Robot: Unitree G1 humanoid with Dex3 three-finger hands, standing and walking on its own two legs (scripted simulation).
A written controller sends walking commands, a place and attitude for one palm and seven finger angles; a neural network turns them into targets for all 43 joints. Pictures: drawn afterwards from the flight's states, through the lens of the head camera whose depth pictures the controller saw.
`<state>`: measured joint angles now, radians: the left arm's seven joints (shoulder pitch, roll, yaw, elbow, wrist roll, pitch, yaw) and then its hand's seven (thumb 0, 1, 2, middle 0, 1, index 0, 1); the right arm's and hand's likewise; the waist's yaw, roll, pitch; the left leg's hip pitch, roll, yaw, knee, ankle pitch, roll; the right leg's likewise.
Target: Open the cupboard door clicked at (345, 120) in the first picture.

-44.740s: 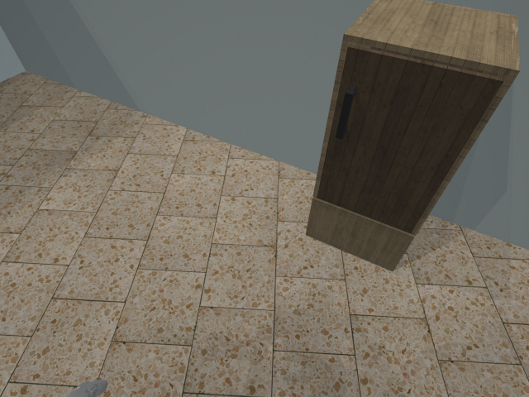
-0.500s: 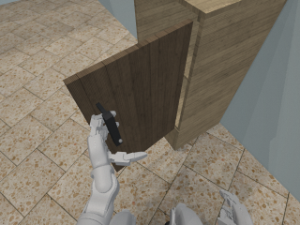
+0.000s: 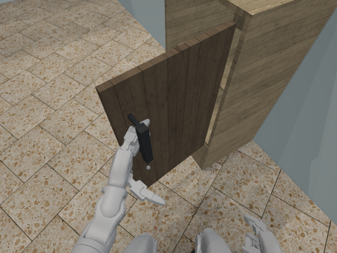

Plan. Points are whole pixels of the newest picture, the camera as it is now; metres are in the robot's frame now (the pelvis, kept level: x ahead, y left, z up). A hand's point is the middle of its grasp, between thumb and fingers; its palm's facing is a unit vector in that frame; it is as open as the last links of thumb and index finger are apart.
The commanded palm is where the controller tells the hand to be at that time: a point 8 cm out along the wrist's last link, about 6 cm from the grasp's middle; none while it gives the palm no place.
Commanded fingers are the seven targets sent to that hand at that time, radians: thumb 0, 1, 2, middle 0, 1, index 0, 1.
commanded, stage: slide the hand sideways off the handle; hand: left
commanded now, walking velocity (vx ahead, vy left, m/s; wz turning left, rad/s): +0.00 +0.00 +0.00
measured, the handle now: (140, 139) +0.37 +0.09 +0.04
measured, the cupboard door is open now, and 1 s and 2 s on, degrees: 98 98 98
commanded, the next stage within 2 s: draw the hand back to the body in 1.04 s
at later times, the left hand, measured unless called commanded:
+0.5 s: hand (136, 180) +0.27 +0.09 +0.03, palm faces -0.14 -0.99 -0.02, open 16.3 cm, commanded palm +0.25 +0.15 +0.04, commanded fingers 0.00 -0.50 0.30 -0.15 -0.30 -0.15 -0.30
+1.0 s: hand (112, 199) +0.23 +0.13 +0.03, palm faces -0.11 -0.99 -0.04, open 16.3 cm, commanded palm +0.21 +0.19 +0.04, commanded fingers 0.00 -0.50 0.30 -0.15 -0.30 -0.15 -0.30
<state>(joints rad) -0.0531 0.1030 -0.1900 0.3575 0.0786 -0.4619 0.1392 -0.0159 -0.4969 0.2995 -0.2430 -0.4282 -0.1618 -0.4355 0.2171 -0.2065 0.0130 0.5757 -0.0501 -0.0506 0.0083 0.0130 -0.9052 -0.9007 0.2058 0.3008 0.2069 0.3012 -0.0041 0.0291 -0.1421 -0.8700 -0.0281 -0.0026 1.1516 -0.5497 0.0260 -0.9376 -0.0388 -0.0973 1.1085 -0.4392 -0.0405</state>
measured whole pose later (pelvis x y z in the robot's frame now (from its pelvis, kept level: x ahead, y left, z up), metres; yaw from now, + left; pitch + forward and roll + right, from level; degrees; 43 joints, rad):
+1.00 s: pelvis +0.02 -0.01 -0.01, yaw -1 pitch +17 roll -1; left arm 0.46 0.20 0.02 -0.12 -0.18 -0.38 -0.21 -0.02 -0.50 0.30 -0.15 -0.30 -0.15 -0.30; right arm 0.23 -0.24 0.01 0.43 0.00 -0.09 -0.03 0.01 -0.90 -0.90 0.21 0.30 0.21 0.30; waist 0.01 0.03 -0.17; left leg -0.91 -0.01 -0.02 1.24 -0.63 0.01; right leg -0.98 -0.02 -0.11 1.19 -0.51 -0.05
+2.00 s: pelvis +0.05 +0.01 +0.07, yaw +0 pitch +2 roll -2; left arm 0.56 0.32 0.17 -0.38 -0.03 -0.02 0.13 -0.01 0.01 0.52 -0.18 -0.30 -0.17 -0.30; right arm 0.27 -0.22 0.07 0.55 0.01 -0.13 -0.11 0.02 -0.90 -0.90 0.21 0.30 0.21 0.30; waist 0.05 0.07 -0.06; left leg -0.28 -0.02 -0.01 0.68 -0.43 0.04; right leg -0.34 -0.01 -0.09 0.64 -0.33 -0.01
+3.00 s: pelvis +0.03 -0.01 +0.09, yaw -1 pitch -2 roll -1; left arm 0.46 0.36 0.38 -0.36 -0.04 -0.15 0.11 0.01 0.89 0.90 -0.21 -0.30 -0.21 -0.30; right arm 0.17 -0.24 0.03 0.62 -0.01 -0.08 -0.07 0.01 -0.90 -0.90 0.21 0.30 0.21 0.30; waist 0.02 0.07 0.02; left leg -0.14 0.01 0.00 0.45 -0.29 0.01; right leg -0.18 0.04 -0.09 0.36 -0.15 -0.04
